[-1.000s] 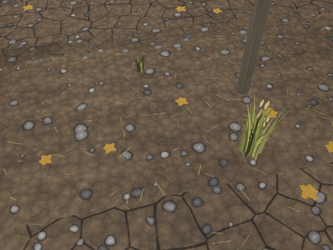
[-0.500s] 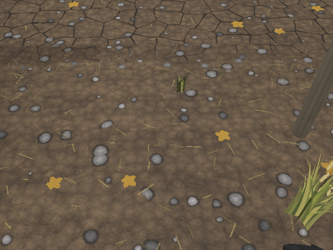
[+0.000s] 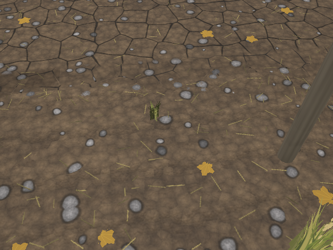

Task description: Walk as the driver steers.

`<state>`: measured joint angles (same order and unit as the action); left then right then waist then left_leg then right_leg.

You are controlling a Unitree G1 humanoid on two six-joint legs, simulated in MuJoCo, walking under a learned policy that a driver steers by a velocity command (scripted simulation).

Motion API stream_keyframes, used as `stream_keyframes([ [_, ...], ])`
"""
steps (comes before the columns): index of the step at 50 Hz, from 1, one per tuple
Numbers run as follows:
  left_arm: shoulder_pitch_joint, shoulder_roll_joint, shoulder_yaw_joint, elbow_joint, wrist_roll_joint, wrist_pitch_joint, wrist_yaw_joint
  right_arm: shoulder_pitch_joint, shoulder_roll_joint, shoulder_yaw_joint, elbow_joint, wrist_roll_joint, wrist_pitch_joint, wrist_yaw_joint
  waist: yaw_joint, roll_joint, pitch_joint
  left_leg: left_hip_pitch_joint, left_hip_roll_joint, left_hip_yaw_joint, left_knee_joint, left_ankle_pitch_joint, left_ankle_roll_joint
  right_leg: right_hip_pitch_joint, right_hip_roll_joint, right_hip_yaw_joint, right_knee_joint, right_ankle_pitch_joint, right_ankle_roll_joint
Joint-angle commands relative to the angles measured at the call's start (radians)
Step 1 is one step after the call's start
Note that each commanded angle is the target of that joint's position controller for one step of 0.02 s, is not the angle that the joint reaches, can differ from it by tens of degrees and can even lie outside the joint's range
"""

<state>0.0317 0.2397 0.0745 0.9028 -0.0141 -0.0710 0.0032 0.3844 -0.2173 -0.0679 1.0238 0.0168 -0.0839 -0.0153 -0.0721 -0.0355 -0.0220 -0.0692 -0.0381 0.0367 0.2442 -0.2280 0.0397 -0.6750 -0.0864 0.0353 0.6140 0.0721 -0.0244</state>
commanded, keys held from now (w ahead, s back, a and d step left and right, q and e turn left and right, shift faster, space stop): w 0.02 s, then w+q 0.98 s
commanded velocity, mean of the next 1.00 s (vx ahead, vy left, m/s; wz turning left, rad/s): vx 0.50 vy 0.00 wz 0.45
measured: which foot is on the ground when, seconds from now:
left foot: down 0.00-0.16, up 0.18-0.68, down 0.70-1.00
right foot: up 0.00-0.12, down 0.14-0.70, up 0.72-1.00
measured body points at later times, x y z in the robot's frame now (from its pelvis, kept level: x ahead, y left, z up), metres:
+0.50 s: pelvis +0.26 -0.05 +0.00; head +0.28 -0.05 +0.45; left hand +0.21 +0.21 -0.15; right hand +0.46 -0.28 -0.12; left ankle +0.40 +0.15 -0.68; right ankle +0.21 -0.15 -0.75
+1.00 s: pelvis +0.51 +0.07 +0.00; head +0.54 +0.10 +0.45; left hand +0.58 +0.40 -0.09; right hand +0.69 -0.15 -0.12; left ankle +0.46 +0.12 -0.75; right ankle +0.75 -0.03 -0.68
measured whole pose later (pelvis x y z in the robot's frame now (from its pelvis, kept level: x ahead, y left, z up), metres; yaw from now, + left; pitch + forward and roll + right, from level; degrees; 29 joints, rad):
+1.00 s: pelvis +0.51 +0.07 +0.00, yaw +30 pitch +2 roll -1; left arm 0.00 0.28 0.08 0.81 0.01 -0.10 0.01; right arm 0.31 -0.25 -0.08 0.85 0.02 -0.06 -0.01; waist -0.06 -0.03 0.03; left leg -0.16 -0.11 -0.10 0.34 -0.20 0.09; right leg -0.66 -0.10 0.09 0.72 -0.06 0.05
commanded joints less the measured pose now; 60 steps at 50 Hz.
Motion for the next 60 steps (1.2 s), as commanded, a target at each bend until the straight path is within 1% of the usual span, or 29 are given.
stream_keyframes([
  [1, -0.13, 0.037, -0.005, -0.08, -0.007, -0.015, -0.019, 0.02, -0.15, -0.03, -0.018, 0.006, -0.01, -0.002, 0.002, 0.107, 0.082, 0.001, 0.274, -0.143, -0.07, 0.166, 0.153, 0.015, 0.016, -0.025, -0.066, -0.02, -0.007],
  [4, -0.129, 0.072, 0.002, -0.096, -0.01, -0.031, -0.03, 0.025, -0.17, -0.04, -0.003, 0.013, 0.001, -0.002, 0.026, 0.126, 0.082, 0.045, 0.3, -0.187, 0.01, 0.246, 0.137, 0.106, 0.037, -0.03, -0.138, -0.145, -0.033],
  [6, 0.069, 0.129, 0.034, -0.037, -0.004, -0.04, -0.023, -0.017, -0.167, -0.037, -0.015, 0.014, 0.009, -0.002, 0.129, 0.123, -0.025, -0.01, 0.24, -0.156, 0.21, 0.485, 0.104, 0.416, 0.078, -0.06, -0.177, -0.156, -0.067],
  [7, 0.27, 0.199, 0.059, 0.006, 0.008, -0.046, -0.013, -0.049, -0.132, -0.023, -0.042, 0.006, 0.005, 0.002, 0.21, 0.059, -0.17, -0.183, 0.177, -0.105, 0.478, 0.382, 0.066, 0.728, -0.052, 0.068, -0.134, -0.115, -0.124],
  [8, 0.378, 0.288, 0.079, 0.028, 0.017, -0.036, -0.008, 0.054, -0.012, 0.01, -0.055, 0.009, -0.014, 0.005, 0.187, -0.19, -0.312, -0.585, 0.022, -0.018, 0.864, -0.068, -0.01, 1.095, -0.308, 0.467, -0.208, -0.252, -0.259],
  [9, 0.404, 0.202, 0.054, 0.033, 0.014, -0.033, -0.009, 0.047, -0.076, -0.004, -0.038, 0.022, -0.032, 0.009, 0.197, -0.199, -0.365, -0.677, 0.026, -0.162, 1.037, -0.331, -0.002, 1.082, -0.344, 0.645, -0.294, -0.346, -0.28],
  [10, 0.308, 0.143, 0.034, 0.016, 0.012, -0.035, -0.009, -0.024, -0.14, -0.025, -0.057, 0.039, -0.036, 0.007, 0.18, -0.143, -0.225, -0.746, 0.079, -0.174, 1.086, -0.265, 0.015, 0.964, -0.312, 0.488, -0.31, -0.353, -0.232],
  [12, 0.16, 0.074, 0.014, -0.006, 0.014, -0.041, -0.015, -0.114, -0.124, -0.033, -0.075, 0.029, -0.023, -0.01, 0.127, -0.054, -0.075, -0.686, 0.156, -0.14, 1.004, -0.104, 0.024, 0.696, -0.23, 0.269, -0.388, -0.292, -0.171],
  [13, 0.132, 0.049, 0.008, -0.001, 0.022, -0.047, -0.016, -0.108, -0.109, -0.04, -0.072, 0.023, -0.009, -0.013, 0.096, -0.066, -0.039, -0.636, 0.181, -0.149, 0.959, -0.058, 0.029, 0.617, -0.195, 0.188, -0.421, -0.236, -0.149],
  [15, 0.142, 0.048, 0.011, 0.022, 0.025, -0.048, -0.013, -0.085, -0.059, -0.038, -0.071, 0.027, 0.014, -0.01, 0.068, -0.071, -0.016, -0.594, 0.189, -0.147, 0.92, -0.011, 0.033, 0.555, -0.177, 0.096, -0.454, -0.148, -0.143],
  [19, 0.185, 0.092, 0.024, 0.048, 0.033, -0.048, 0.008, -0.163, -0.055, -0.043, -0.107, 0.017, 0.033, 0.0, 0.064, -0.025, 0.029, -0.685, 0.18, -0.169, 0.783, 0.142, 0.017, 0.571, -0.182, -0.022, -0.483, -0.02, -0.149],
  [24, 0.228, 0.116, 0.026, 0.061, 0.025, -0.039, 0.022, -0.32, -0.046, -0.027, -0.163, 0.007, 0.033, 0.031, 0.101, -0.009, 0.085, -0.649, 0.161, -0.084, 0.545, 0.314, 0.012, 0.584, -0.165, -0.162, -0.511, -0.002, -0.122],
  [29, 0.315, 0.15, 0.039, 0.082, 0.01, -0.013, 0.027, -0.469, -0.043, -0.012, -0.242, 0.01, 0.038, 0.061, 0.141, 0.002, 0.133, -0.692, 0.136, -0.008, 0.417, 0.217, 0.038, 0.767, -0.212, -0.226, -0.441, 0.115, -0.11],
  [32, 0.291, 0.192, 0.051, 0.067, -0.004, 0.003, 0.033, -0.436, -0.086, -0.028, -0.269, 0.01, 0.042, 0.074, 0.087, -0.052, 0.075, -0.531, 0.056, 0.08, 0.396, 0.065, 0.083, 0.808, -0.219, -0.27, -0.279, 0.549, -0.086],
  [34, 0.251, 0.215, 0.054, 0.05, -0.011, 0.017, 0.037, -0.207, -0.162, -0.069, -0.225, 0.014, 0.044, 0.071, -0.045, -0.065, -0.048, -0.214, -0.024, 0.109, 0.324, 0.068, 0.136, 0.743, -0.184, -0.297, 0.037, 0.703, -0.051],
  [35, 0.242, 0.204, 0.048, 0.03, 0.0, 0.013, 0.039, -0.035, -0.247, -0.108, -0.182, 0.013, 0.05, 0.052, -0.119, 0.005, -0.141, 0.103, 0.038, -0.043, 0.285, 0.086, 0.188, 0.508, -0.144, -0.297, 0.328, 0.444, -0.004],
  [36, 0.313, 0.042, 0.001, -0.027, 0.036, -0.017, 0.018, -0.021, -0.35, -0.12, -0.177, 0.019, 0.046, 0.041, -0.002, 0.273, -0.212, 0.45, 0.302, -0.581, 0.229, 0.012, 0.363, 0.031, 0.06, -0.228, 0.692, -0.55, 0.058],
  [37, 0.225, 0.091, 0.003, -0.059, -0.008, -0.07, 0.001, 0.033, -0.302, -0.097, -0.198, -0.001, 0.037, 0.039, -0.044, 0.198, -0.341, 0.53, 0.38, -0.864, 0.065, -0.074, 0.412, -0.107, 0.117, 0.015, 0.823, -0.672, 0.042],
  [38, 0.117, 0.13, 0.014, -0.089, -0.043, -0.095, -0.008, 0.003, -0.24, -0.079, -0.195, -0.012, 0.026, 0.038, -0.06, 0.15, -0.219, 0.465, 0.347, -0.713, 0.045, 0.015, 0.35, -0.202, 0.064, 0.042, 0.811, -0.582, 0.013],
  [39, 0.111, 0.127, 0.012, -0.084, -0.035, -0.103, -0.004, -0.072, -0.196, -0.067, -0.211, -0.004, 0.017, 0.036, -0.015, 0.081, -0.141, 0.317, 0.304, -0.575, 0.05, 0.098, 0.31, -0.168, 0.016, 0.044, 0.721, -0.491, -0.001],
  [40, 0.119, 0.137, 0.021, -0.068, -0.008, -0.098, 0.005, -0.159, -0.16, -0.056, -0.233, 0.0, 0.013, 0.036, 0.033, 0.037, -0.081, 0.15, 0.264, -0.473, 0.039, 0.192, 0.281, -0.084, -0.017, 0.04, 0.633, -0.443, 0.007],
  [41, 0.141, 0.148, 0.031, -0.066, 0.003, -0.082, 0.007, -0.203, -0.138, -0.046, -0.251, -0.005, 0.009, 0.033, 0.072, 0.043, -0.064, 0.037, 0.24, -0.419, 0.018, 0.253, 0.271, 0.001, -0.04, 0.047, 0.576, -0.414, 0.017],
  [44, 0.12, 0.117, 0.032, -0.092, 0.02, -0.045, 0.012, -0.192, -0.173, -0.049, -0.257, -0.002, 0.004, 0.017, 0.101, 0.046, -0.024, -0.117, 0.207, -0.358, -0.027, 0.308, 0.268, 0.068, -0.035, 0.022, 0.422, -0.359, 0.059],
  [47, -0.004, 0.091, 0.019, -0.134, 0.028, -0.037, 0.015, -0.146, -0.207, -0.058, -0.253, 0.002, 0.005, 0.0, 0.065, 0.075, 0.014, -0.185, 0.153, -0.293, -0.034, 0.284, 0.232, 0.082, 0.004, 0.005, 0.187, -0.158, 0.081],
  [50, -0.103, 0.074, 0.007, -0.165, 0.016, -0.041, 0.002, -0.1, -0.202, -0.057, -0.243, 0.006, 0.011, -0.002, 0.018, 0.114, 0.032, -0.216, 0.12, -0.279, -0.019, 0.18, 0.188, 0.155, 0.055, -0.005, -0.017, 0.011, 0.074],
  [55, -0.157, 0.128, 0.013, -0.206, 0.002, -0.061, -0.02, -0.042, -0.192, -0.054, -0.227, 0.011, 0.022, -0.007, 0.005, 0.137, 0.026, -0.083, 0.175, -0.41, 0.101, 0.114, 0.168, 0.181, 0.078, 0.036, -0.137, -0.056, 0.047],
  [58, 0.001, 0.163, 0.028, -0.162, 0.011, -0.079, -0.025, -0.047, -0.166, -0.044, -0.235, -0.001, 0.029, -0.013, 0.084, 0.172, -0.032, -0.046, 0.151, -0.41, 0.247, 0.276, 0.131, 0.378, 0.09, -0.006, -0.191, -0.111, -0.011],
  [59, 0.139, 0.202, 0.041, -0.138, 0.03, -0.084, -0.022, -0.059, -0.125, -0.027, -0.249, -0.008, 0.024, -0.007, 0.148, 0.134, -0.14, -0.121, 0.103, -0.354, 0.447, 0.29, 0.099, 0.598, -0.006, 0.073, -0.152, -0.108, -0.069],
  [60, 0.276, 0.289, 0.061, -0.117, 0.056, -0.08, -0.019, 0.037, -0.079, -0.013, -0.263, -0.003, 0.014, -0.009, 0.141, -0.073, -0.28, -0.389, -0.024, -0.235, 0.79, 0.073, 0.017, 0.933, -0.212, 0.399, -0.156, -0.069, -0.208],
])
